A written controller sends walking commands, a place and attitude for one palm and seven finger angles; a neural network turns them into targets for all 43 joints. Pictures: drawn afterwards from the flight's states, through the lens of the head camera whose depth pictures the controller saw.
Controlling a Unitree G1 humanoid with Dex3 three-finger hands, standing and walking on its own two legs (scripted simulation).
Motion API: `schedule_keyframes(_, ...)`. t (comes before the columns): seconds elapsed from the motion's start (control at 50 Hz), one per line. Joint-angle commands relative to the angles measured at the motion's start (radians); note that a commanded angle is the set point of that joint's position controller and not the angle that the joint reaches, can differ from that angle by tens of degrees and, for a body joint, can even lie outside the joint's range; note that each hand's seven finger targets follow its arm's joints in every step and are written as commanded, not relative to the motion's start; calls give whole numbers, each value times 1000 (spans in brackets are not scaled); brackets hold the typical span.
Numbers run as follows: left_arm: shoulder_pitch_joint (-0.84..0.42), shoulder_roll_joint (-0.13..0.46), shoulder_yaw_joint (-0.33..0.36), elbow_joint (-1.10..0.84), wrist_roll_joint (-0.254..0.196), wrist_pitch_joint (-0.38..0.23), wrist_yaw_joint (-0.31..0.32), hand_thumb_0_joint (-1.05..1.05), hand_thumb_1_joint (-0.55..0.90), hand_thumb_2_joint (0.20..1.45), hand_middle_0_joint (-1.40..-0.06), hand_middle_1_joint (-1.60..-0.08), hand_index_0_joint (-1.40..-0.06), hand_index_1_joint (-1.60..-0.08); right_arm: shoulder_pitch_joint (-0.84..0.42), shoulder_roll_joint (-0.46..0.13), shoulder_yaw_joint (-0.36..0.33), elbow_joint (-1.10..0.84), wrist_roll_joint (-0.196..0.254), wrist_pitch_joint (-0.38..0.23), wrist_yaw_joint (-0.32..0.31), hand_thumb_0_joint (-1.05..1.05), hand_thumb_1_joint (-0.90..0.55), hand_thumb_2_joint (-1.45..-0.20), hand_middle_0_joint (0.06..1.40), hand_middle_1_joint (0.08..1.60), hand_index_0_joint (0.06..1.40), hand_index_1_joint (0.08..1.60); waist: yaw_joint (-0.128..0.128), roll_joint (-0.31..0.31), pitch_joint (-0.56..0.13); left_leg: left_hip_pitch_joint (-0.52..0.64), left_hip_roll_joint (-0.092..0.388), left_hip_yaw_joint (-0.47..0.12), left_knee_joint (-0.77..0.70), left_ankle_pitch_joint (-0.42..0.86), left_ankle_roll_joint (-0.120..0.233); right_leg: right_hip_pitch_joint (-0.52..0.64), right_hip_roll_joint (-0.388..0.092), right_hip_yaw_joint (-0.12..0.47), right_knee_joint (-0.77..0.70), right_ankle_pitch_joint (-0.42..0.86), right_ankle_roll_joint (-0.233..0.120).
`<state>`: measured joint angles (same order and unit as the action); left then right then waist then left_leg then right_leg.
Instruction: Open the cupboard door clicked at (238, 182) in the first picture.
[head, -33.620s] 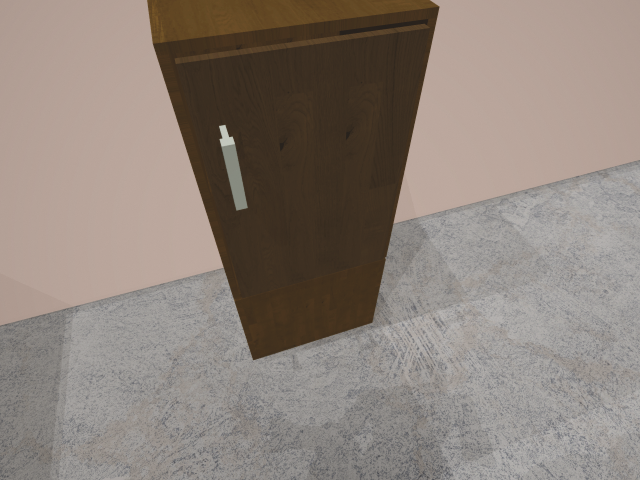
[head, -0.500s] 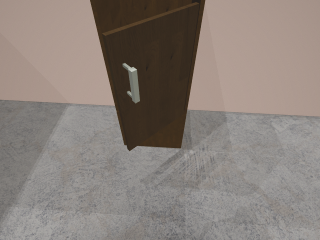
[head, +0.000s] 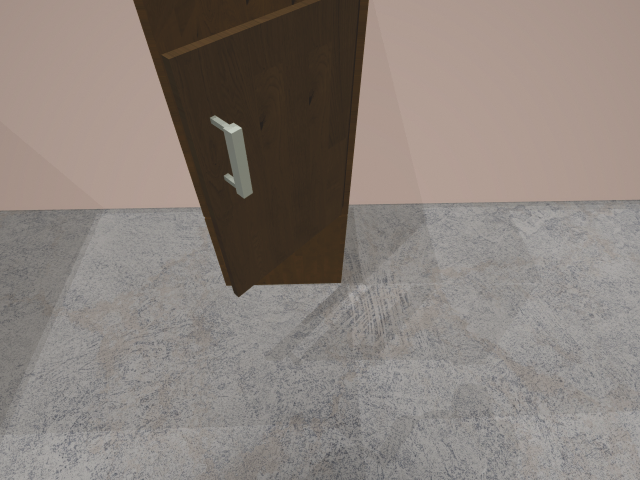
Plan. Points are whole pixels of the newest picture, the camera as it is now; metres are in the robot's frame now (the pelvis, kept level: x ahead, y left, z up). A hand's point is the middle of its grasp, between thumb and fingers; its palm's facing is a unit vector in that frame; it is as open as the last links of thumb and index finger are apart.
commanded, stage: walk to a spot facing it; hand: left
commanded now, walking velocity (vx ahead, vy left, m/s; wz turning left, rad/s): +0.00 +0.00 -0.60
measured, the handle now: (231, 157) +0.57 +0.19 +0.06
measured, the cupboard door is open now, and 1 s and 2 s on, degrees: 45 45 45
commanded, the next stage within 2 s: none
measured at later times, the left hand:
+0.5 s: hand out of the picture +0.09 +0.17 -0.16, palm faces -0.22 -0.93 -0.28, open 7.3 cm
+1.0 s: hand (272, 468) +0.16 +0.08 -0.16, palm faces -0.53 -0.80 -0.27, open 7.3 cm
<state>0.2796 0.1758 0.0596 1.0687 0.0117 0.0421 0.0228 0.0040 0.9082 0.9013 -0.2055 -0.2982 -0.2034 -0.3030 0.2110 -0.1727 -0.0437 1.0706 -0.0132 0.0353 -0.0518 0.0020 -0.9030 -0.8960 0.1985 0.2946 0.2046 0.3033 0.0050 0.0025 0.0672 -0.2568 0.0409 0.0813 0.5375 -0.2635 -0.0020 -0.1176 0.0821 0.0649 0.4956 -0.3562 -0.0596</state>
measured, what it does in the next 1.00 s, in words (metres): steps on the spot, turning right: left foot, then right foot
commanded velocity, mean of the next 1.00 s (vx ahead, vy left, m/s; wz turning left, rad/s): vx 0.00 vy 0.00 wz -0.60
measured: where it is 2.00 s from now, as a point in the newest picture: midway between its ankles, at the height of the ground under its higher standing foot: outside the picture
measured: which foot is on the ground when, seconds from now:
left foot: down 0.00-0.24, up 0.26-0.54, down 0.56-0.80, up 0.82-1.00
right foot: down 0.00-0.54, up 0.56-0.80, down 0.82-1.00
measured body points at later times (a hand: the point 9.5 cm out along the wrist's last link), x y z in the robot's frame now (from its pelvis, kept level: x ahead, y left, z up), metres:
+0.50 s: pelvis -0.02 -0.02 +0.00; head +0.03 -0.04 +0.45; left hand +0.10 +0.22 -0.14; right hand +0.02 -0.29 -0.14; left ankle +0.01 +0.12 -0.70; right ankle -0.05 -0.12 -0.73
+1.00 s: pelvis -0.02 -0.05 +0.00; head +0.03 -0.09 +0.44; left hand +0.19 +0.12 -0.14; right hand -0.11 -0.31 -0.14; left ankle +0.04 +0.08 -0.68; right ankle -0.07 -0.14 -0.73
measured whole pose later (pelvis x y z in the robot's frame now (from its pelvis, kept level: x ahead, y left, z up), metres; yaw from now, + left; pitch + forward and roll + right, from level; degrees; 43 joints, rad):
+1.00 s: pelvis -0.02 -0.05 +0.00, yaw -35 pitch +2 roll +1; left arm 0.17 0.23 0.07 0.90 0.03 0.04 0.01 0.00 0.91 0.90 -0.21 -0.30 -0.20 -0.30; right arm 0.17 -0.25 -0.06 0.91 0.00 0.05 -0.03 0.01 -0.90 -0.90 0.20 0.29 0.20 0.30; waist 0.00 -0.01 0.12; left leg -0.43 0.05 0.04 0.95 -0.47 -0.06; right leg -0.31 0.03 0.07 0.56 -0.28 -0.04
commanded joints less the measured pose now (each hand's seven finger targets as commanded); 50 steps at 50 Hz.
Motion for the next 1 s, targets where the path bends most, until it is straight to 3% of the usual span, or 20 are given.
schedule_keyframes(0.0, -6, 136, 40, -89, 4, -8, -4, 0, 900, 900, -200, -300, -200, -300, 65, -151, -41, -70, -9, -16, -12, 0, -900, -900, 200, 300, 200, 300, -24, 68, -27, 130, 167, -134, -77, 170, 56, -219, -111, 107, 39, 342, -2)
schedule_keyframes(0.04, -26, 109, 39, -112, 3, -4, -13, 0, 900, 900, -200, -300, -200, -300, 99, -196, -51, -75, -16, -24, -14, 0, -900, -900, 200, 300, 200, 300, -31, 232, -44, 157, 331, -281, -213, 198, 157, -311, -40, 0, 293, -21, 29)
schedule_keyframes(0.08, -70, 104, 43, -143, 6, 3, -24, 0, 900, 900, -200, -300, -200, -300, 99, -208, -50, -92, -22, -32, -11, 0, -900, -900, 200, 300, 200, 300, -30, 182, -53, 99, 417, -303, -278, 146, 217, -326, -92, -22, 498, -242, 39)
schedule_keyframes(0.18, 46, 93, 47, -127, 9, 1, -41, 0, 900, 900, -200, -300, -200, -300, -37, -225, -53, -141, -23, -24, 2, 0, -900, -900, 200, 300, 200, 300, 53, 94, -70, -51, 285, -28, -101, 86, 86, -92, -96, -123, 152, -6, 46)
schedule_keyframes(0.2, 75, 132, 56, -123, 15, -4, -37, 0, 900, 900, -200, -300, -200, -300, -49, -205, -54, -156, -15, -18, 6, 0, -900, -900, 200, 300, 200, 300, 69, -12, -35, -132, 212, 32, 30, -8, 35, -38, -119, -64, -17, 120, 33)
schedule_keyframes(0.22, 64, 252, 74, -136, 27, -18, -21, 0, 900, 900, -200, -300, -200, -300, -36, -131, -46, -185, -4, -10, 15, 0, -900, -900, 200, 300, 200, 300, 58, -326, -25, -294, 53, 129, 294, -255, -47, -12, -362, 339, -219, 180, -66)
schedule_keyframes(0.24, 80, 304, 81, -145, 16, -16, -14, 0, 900, 900, -200, -300, -200, -300, -110, -142, -44, -216, -4, -5, 24, 0, -900, -900, 200, 300, 200, 300, 106, -287, -7, -317, 13, 16, 501, -374, -43, -87, -462, 454, -248, 262, -164)
schedule_keyframes(0.26, 47, 299, 85, -157, 17, -18, -5, 0, 900, 900, -200, -300, -200, -300, -116, -130, -47, -230, 0, -5, 26, 0, -900, -900, 200, 300, 200, 300, 71, -162, -18, -332, 22, -43, 588, -328, -38, -86, -436, 442, -200, 296, -201)
schedule_keyframes(0.32, -52, 230, 68, -179, 19, -23, 4, 0, 900, 900, -200, -300, -200, -300, -90, -119, -40, -211, 0, -9, 20, 0, -900, -900, 200, 300, 200, 300, 15, -165, -67, -302, 33, -81, 563, -222, -49, -43, -326, 290, -101, 514, -157)
schedule_keyframes(0.48, -91, 231, 69, -193, 9, -12, -6, 0, 900, 900, -200, -300, -200, -300, 21, -115, -34, -199, 12, -27, 7, 0, -900, -900, 200, 300, 200, 300, -34, -136, -120, 43, -22, -53, -34, -18, -38, -123, -218, 291, -3, 562, -65)
schedule_keyframes(0.5, -100, 189, 61, -209, 0, -8, -9, 0, 900, 900, -200, -300, -200, -300, 66, -163, -39, -189, 6, -39, 1, 0, -900, -900, 200, 300, 200, 300, -53, -11, -137, 191, 84, -152, -175, 45, -4, -261, -143, 230, 73, 399, -10)
schedule_keyframes(0.52, -80, 129, 46, -235, -8, -6, -23, 0, 900, 900, -200, -300, -200, -300, 75, -268, -55, -198, -12, -47, -2, 0, -900, -900, 200, 300, 200, 300, -43, 276, -137, 279, 344, -424, -244, 202, 104, -441, -14, 69, 269, -28, 60)
schedule_keyframes(0.54, -112, 151, 45, -257, 3, -11, -31, 0, 900, 900, -200, -300, -200, -300, 89, -295, -60, -211, -19, -41, -8, 0, -900, -900, 200, 300, 200, 300, -54, 250, -103, 177, 476, -495, -258, 288, 213, -460, -33, -9, 503, -276, 86)
schedule_keyframes(0.64, -137, 119, 40, -250, 7, -1, -60, 0, 900, 900, -200, -300, -200, -300, -7, -219, -39, -239, -30, -43, -2, 0, -900, -900, 200, 300, 200, 300, -3, 244, -83, 114, 259, -99, -134, 537, 122, -374, -103, -91, 486, -153, 106)
schedule_keyframes(0.74, -62, 138, 44, -231, 5, -15, -63, 0, 900, 900, -200, -300, -200, -300, 12, -258, -59, -234, -17, -29, 10, 0, -900, -900, 200, 300, 200, 300, 18, 192, -123, 48, 240, -13, 25, 374, 42, -90, -62, -172, 56, 100, 69)
schedule_keyframes(0.76, -3, 204, 56, -215, 11, -23, -55, 0, 900, 900, -200, -300, -200, -300, 3, -229, -58, -249, -7, -25, 17, 0, -900, -900, 200, 300, 200, 300, 47, 42, -131, -76, 186, 29, 165, 197, -11, 50, -141, -57, -71, 282, 35)
schedule_keyframes(0.78, 31, 335, 83, -206, 23, -32, -36, 0, 900, 900, -200, -300, -200, -300, -24, -140, -39, -292, 3, -23, 23, 0, -900, -900, 200, 300, 200, 300, 66, -328, -118, -335, 25, 108, 417, -314, -75, 138, -433, 370, -163, 562, -89)
schedule_keyframes(0.8, 82, 366, 81, -199, 9, -26, -25, 0, 900, 900, -200, -300, -200, -300, -60, -170, -34, -305, 4, -9, 20, 0, -900, -900, 200, 300, 200, 300, 113, -278, -134, -331, 35, -46, 574, -404, -60, 68, -493, 407, -166, 515, -180)
schedule_keyframes(0.86, -84, 252, 68, -231, 17, -17, -1, 0, 900, 900, -200, -300, -200, -300, -52, -162, -38, -264, 3, -13, 18, 0, -900, -900, 200, 300, 200, 300, 25, -239, -120, -337, 65, -99, 624, -235, -61, 16, -342, 279, -107, 470, -153)
schedule_keyframes(0.98, -82, 259, 66, -220, 16, -19, -6, 0, 900, 900, -200, -300, -200, -300, -13, -111, -26, -240, 11, -17, 19, 0, -900, -900, 200, 300, 200, 300, 10, -139, -135, -148, -6, -43, 250, -167, -59, -35, -283, 269, -65, 575, -135)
